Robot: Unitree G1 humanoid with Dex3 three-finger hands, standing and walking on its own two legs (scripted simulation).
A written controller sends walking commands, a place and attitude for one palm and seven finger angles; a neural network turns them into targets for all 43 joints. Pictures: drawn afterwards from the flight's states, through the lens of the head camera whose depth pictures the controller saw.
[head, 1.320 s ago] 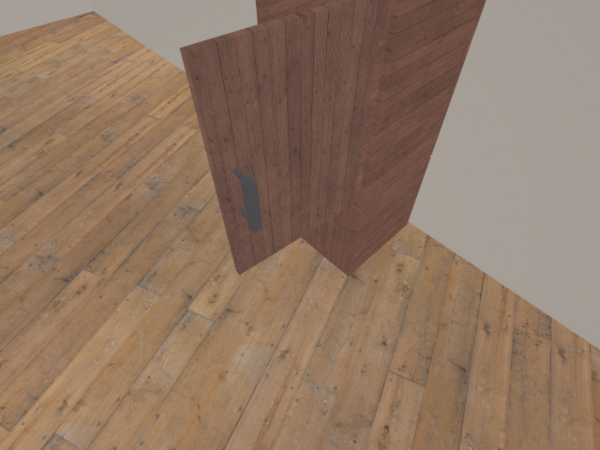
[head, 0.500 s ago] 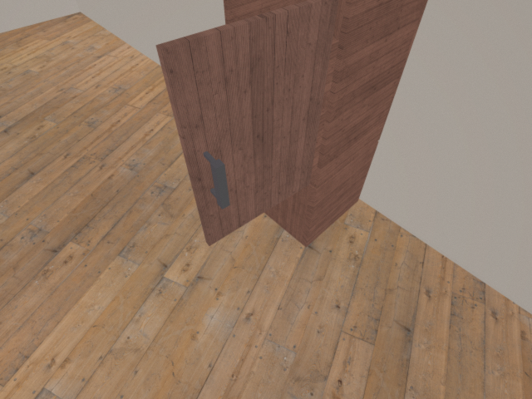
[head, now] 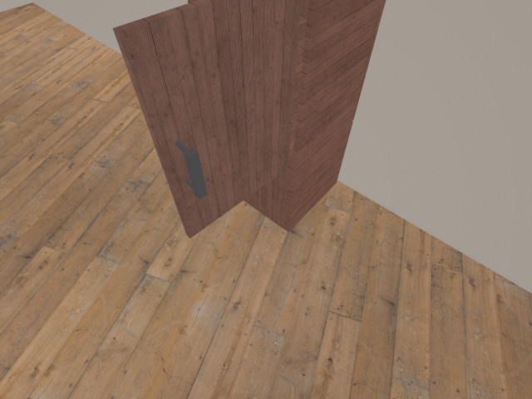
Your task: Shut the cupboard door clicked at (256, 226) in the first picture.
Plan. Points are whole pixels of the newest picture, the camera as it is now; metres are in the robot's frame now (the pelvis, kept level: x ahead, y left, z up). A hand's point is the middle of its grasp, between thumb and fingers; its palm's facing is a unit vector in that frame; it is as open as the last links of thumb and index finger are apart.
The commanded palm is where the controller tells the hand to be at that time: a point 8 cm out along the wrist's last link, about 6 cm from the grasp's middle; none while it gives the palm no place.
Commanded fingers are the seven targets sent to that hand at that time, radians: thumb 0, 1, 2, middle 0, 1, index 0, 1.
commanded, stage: walk to a spot facing it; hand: left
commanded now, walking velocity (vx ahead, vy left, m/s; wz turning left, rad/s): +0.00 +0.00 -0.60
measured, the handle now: (190, 170) +0.57 +0.21 -0.06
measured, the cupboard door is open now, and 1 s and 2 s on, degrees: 84 84 84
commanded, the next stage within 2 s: none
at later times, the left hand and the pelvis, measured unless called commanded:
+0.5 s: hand out of the picture +0.06 +0.17 -0.16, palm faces -0.17 -0.95 -0.25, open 7.4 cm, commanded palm none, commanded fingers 0.00 0.90 0.90 -0.20 -0.30 -0.20 -0.30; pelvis -0.02 -0.02 +0.00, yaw -15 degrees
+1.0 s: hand (213, 358) +0.21 +0.11 -0.17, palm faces -0.54 -0.79 -0.29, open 7.4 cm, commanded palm none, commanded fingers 0.00 0.90 0.90 -0.20 -0.30 -0.20 -0.30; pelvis -0.01 -0.01 -0.02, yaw -34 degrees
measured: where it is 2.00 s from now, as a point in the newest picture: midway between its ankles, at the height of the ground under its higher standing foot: outside the picture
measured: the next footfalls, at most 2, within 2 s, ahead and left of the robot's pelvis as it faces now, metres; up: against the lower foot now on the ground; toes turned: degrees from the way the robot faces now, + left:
left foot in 0.64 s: +0.06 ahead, +0.12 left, +0.00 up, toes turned -22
right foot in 0.98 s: -0.04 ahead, -0.15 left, +0.00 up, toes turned -37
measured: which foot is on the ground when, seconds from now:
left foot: down 0.00-0.14, up 0.16-0.62, down 0.64-0.96, up 0.98-1.00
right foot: down 0.00-0.64, up 0.66-0.96, down 0.98-1.00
